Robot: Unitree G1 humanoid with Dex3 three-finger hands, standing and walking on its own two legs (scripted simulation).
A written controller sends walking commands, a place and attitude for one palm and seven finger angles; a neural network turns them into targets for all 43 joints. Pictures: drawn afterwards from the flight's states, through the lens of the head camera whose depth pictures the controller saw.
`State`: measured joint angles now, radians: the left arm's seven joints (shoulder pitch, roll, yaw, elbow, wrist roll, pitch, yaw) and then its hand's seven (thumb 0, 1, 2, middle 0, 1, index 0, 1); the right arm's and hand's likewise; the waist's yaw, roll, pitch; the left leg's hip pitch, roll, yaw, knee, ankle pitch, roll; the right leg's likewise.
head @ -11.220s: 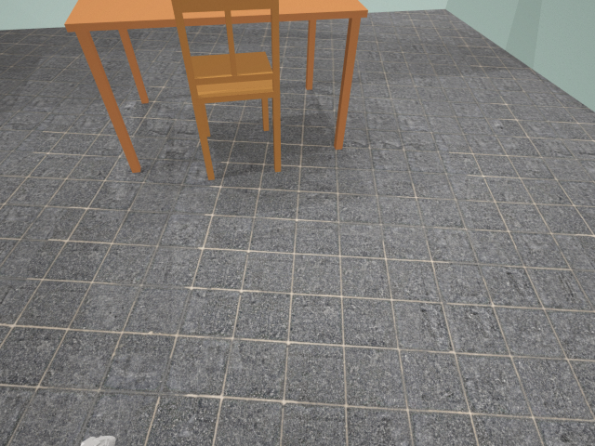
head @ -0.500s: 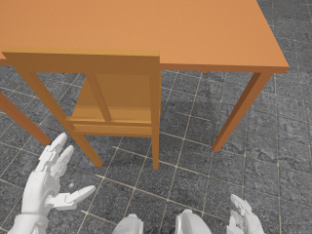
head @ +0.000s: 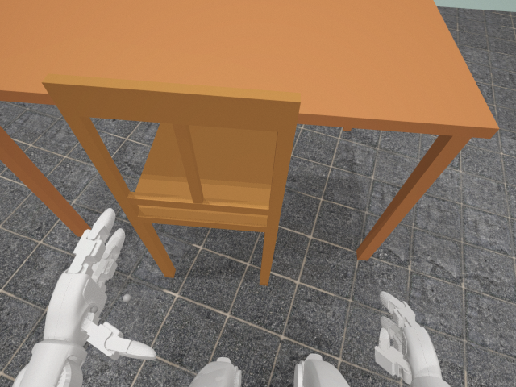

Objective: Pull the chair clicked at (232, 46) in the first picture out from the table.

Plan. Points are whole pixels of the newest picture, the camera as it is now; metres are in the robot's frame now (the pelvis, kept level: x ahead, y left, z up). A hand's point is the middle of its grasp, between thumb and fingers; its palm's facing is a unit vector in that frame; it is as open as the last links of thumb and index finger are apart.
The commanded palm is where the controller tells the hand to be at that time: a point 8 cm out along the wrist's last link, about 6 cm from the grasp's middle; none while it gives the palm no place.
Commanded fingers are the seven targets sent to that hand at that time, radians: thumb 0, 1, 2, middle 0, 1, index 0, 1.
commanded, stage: raise the hand toward the chair's back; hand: left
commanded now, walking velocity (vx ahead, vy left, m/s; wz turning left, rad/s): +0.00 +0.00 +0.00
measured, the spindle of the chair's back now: (190, 166) +0.50 +0.17 -0.02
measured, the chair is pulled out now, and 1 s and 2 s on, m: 0.00 0.00 0.00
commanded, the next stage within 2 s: aim the fingers beside a spindle in 0.74 s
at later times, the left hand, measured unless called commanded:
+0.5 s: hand (122, 280) +0.25 +0.20 +0.05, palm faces +0.00 -1.00 -0.05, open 16.9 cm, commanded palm +0.23 +0.26 +0.05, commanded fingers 0.00 -0.50 0.30 -0.06 -0.08 -0.06 -0.08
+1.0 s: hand (133, 280) +0.25 +0.19 +0.04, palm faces +0.01 -1.00 -0.06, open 16.9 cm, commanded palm +0.24 +0.25 +0.04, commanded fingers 0.00 -0.50 0.30 -0.06 -0.08 -0.06 -0.08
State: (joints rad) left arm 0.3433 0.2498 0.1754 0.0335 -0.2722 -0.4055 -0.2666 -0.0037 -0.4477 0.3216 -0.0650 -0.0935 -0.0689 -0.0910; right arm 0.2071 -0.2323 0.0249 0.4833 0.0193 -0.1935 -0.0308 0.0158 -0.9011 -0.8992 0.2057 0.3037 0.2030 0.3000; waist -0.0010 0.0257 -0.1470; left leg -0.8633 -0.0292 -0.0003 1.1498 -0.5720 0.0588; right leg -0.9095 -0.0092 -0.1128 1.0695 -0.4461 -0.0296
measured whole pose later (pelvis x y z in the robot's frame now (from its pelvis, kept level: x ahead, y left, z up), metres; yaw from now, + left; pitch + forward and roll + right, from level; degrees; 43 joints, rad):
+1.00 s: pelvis +0.00 -0.01 +0.00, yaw +0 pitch +17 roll -2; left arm 0.23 0.26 0.22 0.16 -0.29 -0.42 -0.29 -0.01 -0.50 0.30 -0.06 -0.08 -0.06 -0.08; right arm 0.23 -0.26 0.02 0.53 0.03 -0.19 -0.04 0.02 -0.90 -0.90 0.21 0.30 0.20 0.30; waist -0.02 0.03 -0.15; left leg -0.87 -0.02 -0.01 1.14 -0.56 0.04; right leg -0.91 0.00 -0.12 1.06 -0.44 -0.05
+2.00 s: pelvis -0.01 +0.00 -0.02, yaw -1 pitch +22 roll -2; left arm -0.15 0.23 0.16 0.44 -0.19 -0.45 -0.18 -0.01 -0.50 0.30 -0.06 -0.08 -0.06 -0.08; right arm 0.22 -0.26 0.01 0.57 0.01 -0.09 -0.01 0.01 -0.90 -0.90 0.21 0.30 0.20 0.30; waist -0.04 0.02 -0.16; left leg -1.04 -0.03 0.02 1.25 -0.60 0.06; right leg -1.10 -0.01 -0.10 1.18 -0.47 -0.03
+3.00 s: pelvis -0.01 -0.01 -0.03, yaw -1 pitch +23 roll -2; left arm -0.23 0.25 0.21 0.54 -0.19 -0.49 -0.18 -0.01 -0.50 0.30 -0.06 -0.08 -0.06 -0.08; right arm 0.21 -0.26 0.01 0.57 0.01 -0.06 -0.01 0.01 -0.90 -0.90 0.21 0.30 0.20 0.30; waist -0.05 0.01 -0.17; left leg -1.08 -0.02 0.02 1.28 -0.60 0.05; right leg -1.15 -0.01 -0.09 1.21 -0.47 -0.04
